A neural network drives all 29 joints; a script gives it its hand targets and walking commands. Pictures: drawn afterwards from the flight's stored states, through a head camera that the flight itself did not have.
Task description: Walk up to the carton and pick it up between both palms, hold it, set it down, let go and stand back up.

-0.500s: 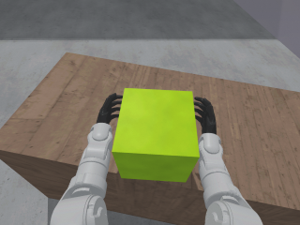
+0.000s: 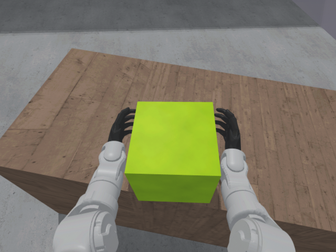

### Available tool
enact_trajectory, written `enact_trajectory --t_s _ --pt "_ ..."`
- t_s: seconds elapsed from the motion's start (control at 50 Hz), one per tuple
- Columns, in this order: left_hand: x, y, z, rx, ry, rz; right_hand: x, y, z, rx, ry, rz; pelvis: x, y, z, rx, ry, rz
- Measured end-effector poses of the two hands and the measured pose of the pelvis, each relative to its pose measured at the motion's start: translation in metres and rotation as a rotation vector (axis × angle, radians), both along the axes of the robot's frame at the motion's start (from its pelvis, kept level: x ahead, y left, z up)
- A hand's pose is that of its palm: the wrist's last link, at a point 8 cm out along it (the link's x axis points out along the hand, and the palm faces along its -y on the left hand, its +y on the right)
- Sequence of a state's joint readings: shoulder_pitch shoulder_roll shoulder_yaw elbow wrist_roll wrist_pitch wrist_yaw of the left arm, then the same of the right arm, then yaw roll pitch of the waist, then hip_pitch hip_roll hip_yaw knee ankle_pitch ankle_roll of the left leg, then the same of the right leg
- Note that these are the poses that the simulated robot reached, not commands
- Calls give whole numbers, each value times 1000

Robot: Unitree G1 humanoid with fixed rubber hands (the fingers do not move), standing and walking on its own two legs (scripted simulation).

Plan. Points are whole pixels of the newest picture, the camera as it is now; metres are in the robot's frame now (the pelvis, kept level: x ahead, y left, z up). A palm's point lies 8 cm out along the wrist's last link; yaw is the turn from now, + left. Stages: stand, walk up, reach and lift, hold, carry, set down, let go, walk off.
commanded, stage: set down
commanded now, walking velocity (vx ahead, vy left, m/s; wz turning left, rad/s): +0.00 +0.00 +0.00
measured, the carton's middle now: (174, 153) +0.37 -0.01 -0.02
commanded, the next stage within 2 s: none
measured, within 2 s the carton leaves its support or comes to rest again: rests again in 1.06 s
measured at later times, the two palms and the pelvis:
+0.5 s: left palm (118, 143) +0.38 +0.14 +0.00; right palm (229, 145) +0.38 -0.14 +0.03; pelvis +0.00 -0.01 +0.00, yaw +0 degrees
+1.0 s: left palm (119, 144) +0.38 +0.14 -0.01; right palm (229, 148) +0.38 -0.14 +0.01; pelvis -0.01 +0.00 +0.00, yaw -1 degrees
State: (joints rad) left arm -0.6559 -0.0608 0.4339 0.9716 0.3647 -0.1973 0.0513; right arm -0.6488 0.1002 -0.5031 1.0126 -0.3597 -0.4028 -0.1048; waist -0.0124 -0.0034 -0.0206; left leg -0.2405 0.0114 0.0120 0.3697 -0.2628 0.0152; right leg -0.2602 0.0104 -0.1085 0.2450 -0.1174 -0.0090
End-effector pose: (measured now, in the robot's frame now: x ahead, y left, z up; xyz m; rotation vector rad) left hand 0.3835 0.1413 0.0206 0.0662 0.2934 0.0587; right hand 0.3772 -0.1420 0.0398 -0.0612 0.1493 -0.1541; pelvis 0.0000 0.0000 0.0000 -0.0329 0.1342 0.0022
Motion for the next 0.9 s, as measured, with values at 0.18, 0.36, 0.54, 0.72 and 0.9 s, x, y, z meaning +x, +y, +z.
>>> enact_trajectory --t_s 0.18,0.36,0.54,0.72,0.9 --pt "-2 -4 -10 -15 12 0 -3 -4 -6 -15 14 -1 -5 -3 -1 3 31 -3" --pt "0 -4 -11 -2 8 6 2 -4 -6 -22 14 11 -6 -6 -1 8 43 -7" --pt "-4 -1 -23 -2 32 11 1 -1 -17 -26 41 20 -3 -7 -2 9 66 -2" --pt "-2 -2 -27 -8 17 13 1 -2 -23 -35 29 17 -4 -5 -3 8 85 -3" --pt "-2 0 -26 5 9 6 0 -1 -23 -32 25 13 -7 -4 -3 9 91 -11"
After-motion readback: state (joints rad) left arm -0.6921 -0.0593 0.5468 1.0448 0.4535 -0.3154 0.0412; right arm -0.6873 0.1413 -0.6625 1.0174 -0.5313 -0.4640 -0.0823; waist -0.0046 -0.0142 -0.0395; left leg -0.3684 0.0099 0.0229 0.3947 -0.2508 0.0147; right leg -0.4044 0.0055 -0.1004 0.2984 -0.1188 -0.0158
